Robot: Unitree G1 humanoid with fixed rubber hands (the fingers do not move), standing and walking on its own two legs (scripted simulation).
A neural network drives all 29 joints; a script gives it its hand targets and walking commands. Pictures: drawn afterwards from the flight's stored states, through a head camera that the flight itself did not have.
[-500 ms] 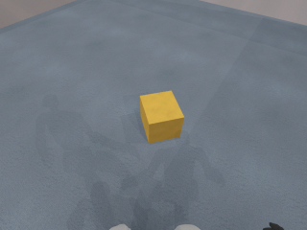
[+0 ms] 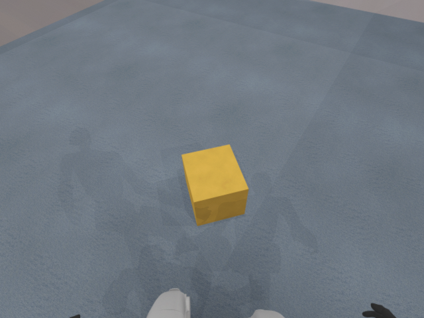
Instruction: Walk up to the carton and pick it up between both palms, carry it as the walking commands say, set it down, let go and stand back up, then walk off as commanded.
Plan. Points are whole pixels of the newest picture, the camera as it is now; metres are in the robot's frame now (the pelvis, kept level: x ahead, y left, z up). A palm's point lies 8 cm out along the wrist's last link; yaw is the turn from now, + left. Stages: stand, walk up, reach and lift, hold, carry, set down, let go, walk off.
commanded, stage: walk up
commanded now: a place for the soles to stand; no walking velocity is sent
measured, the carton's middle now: (213, 184) +0.79 +0.04 -0.63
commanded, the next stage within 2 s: none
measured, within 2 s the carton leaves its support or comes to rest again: neither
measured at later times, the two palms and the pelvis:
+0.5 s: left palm (94, 259) +0.25 +0.29 -0.10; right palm (388, 284) +0.21 -0.34 -0.11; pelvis +0.17 -0.02 +0.00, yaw +0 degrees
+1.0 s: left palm (94, 232) +0.32 +0.32 -0.12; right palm (344, 212) +0.37 -0.30 -0.11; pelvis +0.27 +0.01 -0.01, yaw +0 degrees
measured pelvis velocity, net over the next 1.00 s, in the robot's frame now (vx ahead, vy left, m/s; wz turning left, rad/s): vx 0.27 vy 0.01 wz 0.00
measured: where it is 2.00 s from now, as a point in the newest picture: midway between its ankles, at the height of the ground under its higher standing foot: (231, 292)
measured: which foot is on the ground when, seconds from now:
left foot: up 0.00-0.08, down 0.10-0.36, up 0.38-0.68, down 0.70-1.00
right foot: down 0.00-0.10, up 0.12-0.34, down 0.36-1.00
